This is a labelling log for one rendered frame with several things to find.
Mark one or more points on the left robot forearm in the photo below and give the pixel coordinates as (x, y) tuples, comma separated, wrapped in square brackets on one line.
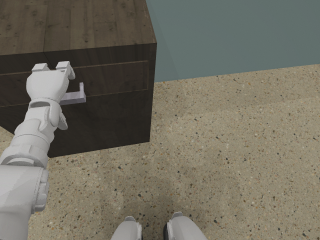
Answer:
[(31, 142)]

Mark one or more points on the left robot hand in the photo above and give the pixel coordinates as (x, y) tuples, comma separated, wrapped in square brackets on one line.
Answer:
[(50, 84)]

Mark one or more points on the robot left shin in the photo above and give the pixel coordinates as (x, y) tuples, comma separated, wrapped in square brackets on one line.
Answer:
[(129, 218)]

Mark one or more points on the robot right shin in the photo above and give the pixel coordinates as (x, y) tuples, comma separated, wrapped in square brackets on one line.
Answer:
[(176, 214)]

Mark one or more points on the handle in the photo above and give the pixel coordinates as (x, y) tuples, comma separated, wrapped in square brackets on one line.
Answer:
[(74, 97)]

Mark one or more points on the left robot upper arm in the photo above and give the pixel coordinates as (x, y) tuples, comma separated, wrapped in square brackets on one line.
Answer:
[(23, 191)]

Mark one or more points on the cabinet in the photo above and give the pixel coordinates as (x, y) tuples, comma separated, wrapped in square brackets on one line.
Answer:
[(85, 33)]

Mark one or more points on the drawer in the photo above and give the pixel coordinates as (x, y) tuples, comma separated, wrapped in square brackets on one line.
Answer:
[(97, 80)]

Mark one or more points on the robot shin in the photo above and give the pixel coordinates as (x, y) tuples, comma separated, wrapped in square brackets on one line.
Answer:
[(129, 218), (176, 214)]

